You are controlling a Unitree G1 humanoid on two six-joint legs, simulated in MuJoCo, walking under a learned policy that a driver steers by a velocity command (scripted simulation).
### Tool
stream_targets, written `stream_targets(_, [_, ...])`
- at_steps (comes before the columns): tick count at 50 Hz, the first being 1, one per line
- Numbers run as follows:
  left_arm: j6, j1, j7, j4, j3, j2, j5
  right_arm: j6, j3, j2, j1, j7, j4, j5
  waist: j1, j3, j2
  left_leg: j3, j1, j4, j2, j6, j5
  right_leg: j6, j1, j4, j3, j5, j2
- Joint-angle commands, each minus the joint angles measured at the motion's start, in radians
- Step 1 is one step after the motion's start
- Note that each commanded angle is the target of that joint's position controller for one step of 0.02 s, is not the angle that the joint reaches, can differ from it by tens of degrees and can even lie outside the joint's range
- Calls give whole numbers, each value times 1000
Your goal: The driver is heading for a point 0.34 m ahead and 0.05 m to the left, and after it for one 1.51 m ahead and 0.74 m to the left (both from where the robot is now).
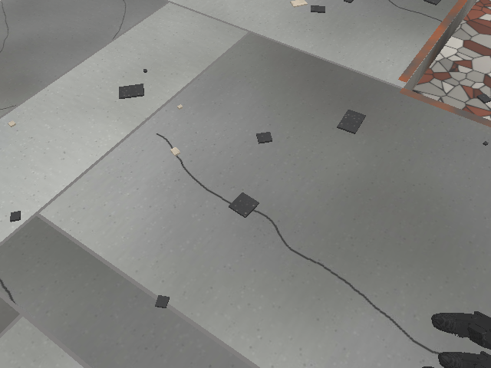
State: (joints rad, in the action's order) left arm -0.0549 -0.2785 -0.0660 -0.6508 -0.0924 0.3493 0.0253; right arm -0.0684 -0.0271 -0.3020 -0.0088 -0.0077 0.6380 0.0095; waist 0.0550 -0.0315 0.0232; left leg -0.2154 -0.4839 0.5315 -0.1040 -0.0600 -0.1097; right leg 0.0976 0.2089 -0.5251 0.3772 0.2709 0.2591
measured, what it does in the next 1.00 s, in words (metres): walks ahead, turning left: left foot, then right foot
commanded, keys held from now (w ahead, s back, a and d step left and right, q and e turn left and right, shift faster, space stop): w+shift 0.24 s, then q+shift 0.76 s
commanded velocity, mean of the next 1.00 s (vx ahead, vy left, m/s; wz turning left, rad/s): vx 0.29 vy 0.00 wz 0.35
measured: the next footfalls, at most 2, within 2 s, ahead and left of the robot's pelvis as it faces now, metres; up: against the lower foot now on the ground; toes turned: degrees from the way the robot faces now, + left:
left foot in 0.04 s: +0.17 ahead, +0.10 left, +0.00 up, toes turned -16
right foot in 0.48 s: +0.33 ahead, -0.16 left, +0.00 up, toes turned +5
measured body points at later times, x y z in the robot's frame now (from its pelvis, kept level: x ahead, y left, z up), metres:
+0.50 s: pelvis +0.21 -0.03 +0.00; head +0.24 -0.03 +0.45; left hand +0.47 +0.17 -0.06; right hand +0.15 -0.31 -0.12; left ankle +0.13 +0.11 -0.73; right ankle +0.29 -0.16 -0.74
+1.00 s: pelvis +0.29 +0.00 -0.01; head +0.33 +0.05 +0.44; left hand +0.29 +0.33 -0.12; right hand +0.59 -0.18 -0.06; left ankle +0.30 +0.10 -0.73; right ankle +0.30 -0.17 -0.67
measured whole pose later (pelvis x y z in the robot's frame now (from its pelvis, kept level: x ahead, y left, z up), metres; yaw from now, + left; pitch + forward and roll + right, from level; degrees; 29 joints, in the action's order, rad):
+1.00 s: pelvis +0.29 +0.00 -0.01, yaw +28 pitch +2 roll -2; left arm 0.00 -0.10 0.01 -0.74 -0.09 0.35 0.00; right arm 0.04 -0.09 -0.35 -0.16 0.01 0.53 0.00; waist 0.01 -0.11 -0.03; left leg 0.00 -0.41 0.62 -0.01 0.06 -0.24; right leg -0.06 0.41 -1.06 -0.06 0.54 -0.06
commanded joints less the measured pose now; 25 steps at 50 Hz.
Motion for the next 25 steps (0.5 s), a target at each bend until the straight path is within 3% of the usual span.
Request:
stream_targets(1, [9, 25, 15, 74, -5, 60, -7, -23, -48, -103, -42, 7, -31, -20, -45, 162, -126, 21, 272, -112, 78, 54, 50, 36, 6, -20, 213, 37, -258])
stream_targets(2, [16, -53, 33, 54, 21, -1, -14, -17, -51, -112, -71, 4, -33, -15, -31, 185, 1, -91, 437, -145, 197, 121, -122, 26, 127, -150, 131, 366, -197])
stream_targets(3, [28, -73, 43, 64, 39, -27, -7, -10, -57, -143, -178, -2, -25, 9, -51, 182, 134, -347, 578, -248, 330, 233, -478, -16, 319, -313, -53, 458, -92])
stream_targets(4, [47, -56, 43, 84, 38, 19, 11, -16, -76, -192, -242, 6, 5, 12, -65, 122, 251, -669, 565, -355, 440, 311, -787, -40, 487, -468, -138, 374, -141])
stream_targets(5, [59, -17, 41, 61, 24, 95, 2, -23, -67, -145, -218, 8, -4, -3, -77, 32, 160, -652, 484, -356, 431, 293, -751, -68, 524, -539, -167, 277, -198])
stream_targets(6, [67, 8, 44, 42, 14, 124, -17, -24, -62, -130, -217, 7, -1, -11, -79, 4, 82, -541, 439, -340, 383, 256, -663, -81, 509, -566, -190, 206, -217])
stream_targets(7, [77, 17, 47, 35, 16, 113, -32, -23, -61, -137, -233, 9, 2, -16, -81, 11, 52, -448, 421, -343, 339, 230, -609, -85, 500, -573, -224, 163, -231])
stream_targets(10, [115, 72, 58, 45, 36, 43, -34, -29, -52, -134, -285, 13, 26, -15, -98, -2, 78, -284, 362, -381, 255, 223, -476, -79, 493, -548, -298, 12, -286])
stream_targets(12, [128, 97, 57, 60, 44, 18, -27, -36, -46, -127, -315, 16, 35, -20, -105, 1, 107, -259, 359, -393, 250, 250, -439, -84, 522, -511, -309, -57, -310])
stream_targets(13, [134, 137, 55, 74, 48, 10, -31, -36, -40, -114, -332, 16, 41, -23, -115, -22, 100, -256, 345, -401, 242, 270, -359, -95, 524, -446, -312, -76, -316])
stream_targets(15, [150, 214, 55, 103, 59, -18, -44, -24, -34, -103, -357, 10, 54, -25, -130, -36, 90, -197, 321, -375, 213, 274, -104, -122, 456, -262, -330, -101, -295])
stream_targets(17, [162, 254, 66, 107, 69, -42, -43, -6, -39, -125, -381, 2, 72, -25, -136, -12, 108, -133, 267, -316, 178, 259, 91, -153, 304, -107, -352, -141, -244])
stream_targets(19, [165, 259, 73, 104, 58, -16, -29, 15, -50, -157, -423, -4, 87, -29, -130, 34, 128, -159, 246, -261, 185, 251, 199, -172, 177, -57, -345, -189, -195])
stream_targets(22, [158, 207, 66, 96, 31, 39, -17, 42, -61, -166, -377, -20, 62, -50, -52, 64, 133, -245, 256, -165, 171, 188, 162, -144, 27, 114, -288, -228, -193])
stream_targets(23, [155, 164, 57, 85, 19, 65, -20, 44, -58, -146, -357, -24, 48, -50, -22, 85, 115, -233, 218, -101, 137, 149, 118, -120, -80, 180, -283, -295, -235])
stream_targets(24, [147, 66, 43, 75, 4, 113, -29, 41, -45, -94, -346, -23, 28, -36, 17, 172, 59, -180, 114, 75, 94, 99, -21, -63, -281, 160, -201, -354, -373])
stream_targets(25, [120, -3, 28, 78, -5, 170, -43, 40, -25, 4, -494, -21, 32, -8, -30, 320, -201, -31, -68, 359, 4, 37, -569, 40, -526, 23, -13, -761, -650])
